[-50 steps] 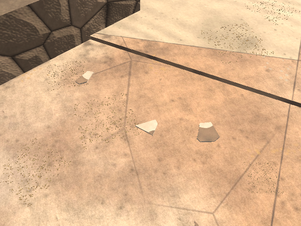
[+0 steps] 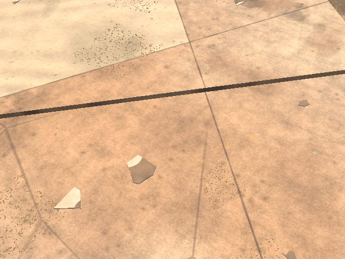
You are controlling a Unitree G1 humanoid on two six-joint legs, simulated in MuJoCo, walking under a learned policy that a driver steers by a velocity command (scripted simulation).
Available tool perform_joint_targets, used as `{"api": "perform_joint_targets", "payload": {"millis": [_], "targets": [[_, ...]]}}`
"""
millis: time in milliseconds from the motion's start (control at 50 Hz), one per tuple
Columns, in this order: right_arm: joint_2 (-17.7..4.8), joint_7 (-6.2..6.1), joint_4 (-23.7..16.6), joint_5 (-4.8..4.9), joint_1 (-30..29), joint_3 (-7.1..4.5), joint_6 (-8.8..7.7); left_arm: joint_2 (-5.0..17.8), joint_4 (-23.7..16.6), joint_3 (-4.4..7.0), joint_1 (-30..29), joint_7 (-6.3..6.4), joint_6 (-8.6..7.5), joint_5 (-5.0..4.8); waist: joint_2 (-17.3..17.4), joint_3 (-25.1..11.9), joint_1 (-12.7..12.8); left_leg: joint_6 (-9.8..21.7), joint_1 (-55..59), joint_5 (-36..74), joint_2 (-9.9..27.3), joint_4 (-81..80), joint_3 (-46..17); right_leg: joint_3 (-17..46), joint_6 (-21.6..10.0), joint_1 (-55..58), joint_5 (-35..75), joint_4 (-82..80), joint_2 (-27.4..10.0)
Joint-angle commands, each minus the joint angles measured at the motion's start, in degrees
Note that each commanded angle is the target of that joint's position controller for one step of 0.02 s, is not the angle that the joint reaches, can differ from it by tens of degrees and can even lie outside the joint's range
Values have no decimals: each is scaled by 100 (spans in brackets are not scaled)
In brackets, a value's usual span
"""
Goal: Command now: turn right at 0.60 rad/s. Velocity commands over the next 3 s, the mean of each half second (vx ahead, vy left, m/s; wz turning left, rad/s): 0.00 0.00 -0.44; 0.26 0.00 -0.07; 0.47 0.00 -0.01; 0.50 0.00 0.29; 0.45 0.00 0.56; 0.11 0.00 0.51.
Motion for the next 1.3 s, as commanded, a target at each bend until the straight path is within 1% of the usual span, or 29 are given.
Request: {"api": "perform_joint_targets", "payload": {"millis": [20,60,80,200,320,360,380,400,420,440,460,560,600,640,660,700,740,780,840,900,920,940,960,980,1000,1040,1120,1200,1300], "targets": [[-680,-57,-633,46,-538,-169,-108,1272,-335,328,514,22,-293,229,-1180,-911,426,-55,-1855,-893,-423,2450,-764,2563,-1660,1511,3361,-1305,-2022],[-680,-135,-465,16,-367,-214,-56,937,-341,225,-42,104,-323,-3,-877,-658,159,-36,-1850,-42,-338,2196,-860,2016,-1109,1249,2697,-1290,-1485],[-672,-141,-448,-24,-263,-223,-51,917,-360,193,-189,145,-299,-32,-938,-659,66,-90,-1621,254,-409,2188,-838,1895,-1064,1028,2842,-1285,-1353],[-361,-52,-460,38,-336,-109,-114,1000,-298,217,-47,253,-230,-8,-988,-802,153,-187,-1061,734,-678,687,-851,2044,-1042,1025,2257,-1189,-1103],[-421,83,-474,107,-251,-90,-162,929,-227,150,-133,157,-172,36,-1148,-744,265,-39,-76,553,-697,-447,-735,2482,-1056,631,2057,-987,-1154],[-334,139,-429,96,-28,-73,-219,818,-208,87,-303,150,-161,-13,-1073,-737,62,100,487,1138,-709,-1481,-653,2515,-884,528,2057,-786,-1000],[-309,153,-405,38,89,-62,-253,695,-169,38,-266,158,-172,-31,-958,-725,-38,212,976,1913,-621,-2231,-710,2462,-654,345,1733,-712,-828],[-577,132,-461,-74,145,-92,-274,498,-127,-25,-29,166,-208,56,-441,-820,80,422,1494,2739,35,-2388,-1289,2163,-294,29,927,-328,-516],[-966,109,-497,-145,-103,-144,-254,397,-90,-39,377,153,-262,108,744,-739,535,1035,1522,3672,792,-2387,-2138,1309,70,-402,-406,238,236],[-571,117,-496,-182,-211,-33,-268,584,-97,3,167,186,-283,145,1054,-723,365,1669,997,3300,1201,-2609,-2620,1017,336,-225,-1027,473,166],[-400,123,-546,-145,-380,34,-291,776,-62,74,29,205,-272,113,894,-593,297,1713,912,2939,1064,-2655,-2502,948,456,-120,-1017,753,48],[-376,75,-415,19,-347,103,-251,187,226,-54,151,146,-203,89,664,-645,290,1123,975,2169,296,-2386,-1595,489,589,543,96,-433,-64],[-392,93,-330,-5,-16,119,-226,273,286,-45,132,120,-210,108,620,-586,127,913,652,265,34,-2463,-1498,321,467,907,207,-435,24],[-502,97,-393,26,66,100,-217,501,358,12,309,105,-279,70,228,-222,43,874,356,-1057,-155,-2434,-1402,355,108,371,-970,-207,50],[-549,83,-416,52,-19,95,-235,430,366,7,402,82,-356,36,196,-9,136,855,377,-1282,-148,-2245,-1354,476,-78,23,-1395,-365,-21],[-389,69,-496,147,-94,128,-311,436,418,-14,510,71,-535,18,-284,276,152,855,161,-1154,-316,-1712,-1108,955,-344,-193,-1915,-850,-315],[-111,102,-654,204,-314,183,-482,663,539,34,970,45,-679,9,-1167,340,296,658,-546,-297,-811,-540,-384,2258,-788,399,-2548,-1667,-967],[-200,163,-788,271,-553,152,-670,856,593,74,1187,24,-725,-25,-1534,583,398,732,-1431,-171,-767,11,-478,3498,-1265,1007,-1706,-2062,-1714],[-226,314,-848,262,-708,165,-765,889,631,89,1308,40,-693,-70,-1192,239,467,878,-1593,-363,-506,-381,-545,2928,-1122,1756,-130,-1857,-1745],[-220,399,-396,172,232,110,-723,888,469,71,724,70,-564,-123,-1087,-254,-85,752,1152,1782,-955,-1641,-13,1647,-644,442,895,-1579,-1083],[-367,371,-221,161,789,26,-671,757,417,31,652,94,-583,-78,-935,-500,-341,744,2108,1883,-958,-1542,-97,1331,-461,-69,1280,-1136,-868],[-615,308,-76,163,1582,-68,-638,442,315,-68,473,99,-629,-6,-347,-793,-712,963,2997,1458,-345,-1826,-927,833,-147,-721,1272,139,-447],[-1293,289,-55,126,2144,-210,-613,119,44,-169,578,140,-740,5,1267,-1108,-778,1782,3719,669,1083,-2701,-3465,332,276,-1909,-304,2091,180],[-1034,299,-49,103,2029,-128,-627,432,32,-77,590,161,-825,-110,1073,-795,-658,2188,3497,-147,1510,-3180,-4571,736,326,-2686,-1417,3137,100],[-773,267,-92,108,1636,-36,-630,567,84,-28,548,115,-871,-216,681,-140,-437,2101,3126,-349,1447,-3205,-4046,791,210,-3162,-1030,3510,-256],[-565,249,-178,39,1255,33,-614,476,180,-48,368,43,-911,-132,192,221,-258,1841,2601,598,965,-3330,-2966,556,114,-3175,-136,3279,-599],[-561,205,-155,81,1134,68,-592,248,210,-98,215,-83,-873,14,267,113,-87,1681,2016,2732,511,-3559,-1704,216,322,-2605,637,2457,-707],[-755,121,11,122,1292,38,-544,4,-47,-246,-720,-145,-940,-10,205,255,-319,1526,1540,2973,277,-3685,-1038,0,430,-1944,1832,637,-506],[-895,101,284,214,1617,-14,-504,256,-233,-193,-1306,-279,-987,-74,208,352,-307,1406,2082,3216,699,-3555,-1077,116,145,-1622,2143,-264,-341]]}}
Next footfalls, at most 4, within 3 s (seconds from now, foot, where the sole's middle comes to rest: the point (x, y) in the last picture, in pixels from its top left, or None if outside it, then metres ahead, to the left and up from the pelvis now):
0.40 left None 0.08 0.12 -0.77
0.94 left None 0.16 0.10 -0.77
1.40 right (242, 256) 0.45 -0.20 -0.77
1.94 left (184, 179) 0.78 0.00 -0.77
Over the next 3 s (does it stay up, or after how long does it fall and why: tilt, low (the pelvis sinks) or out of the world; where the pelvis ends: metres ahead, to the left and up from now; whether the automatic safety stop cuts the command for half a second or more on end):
stays up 1.00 -0.04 0.01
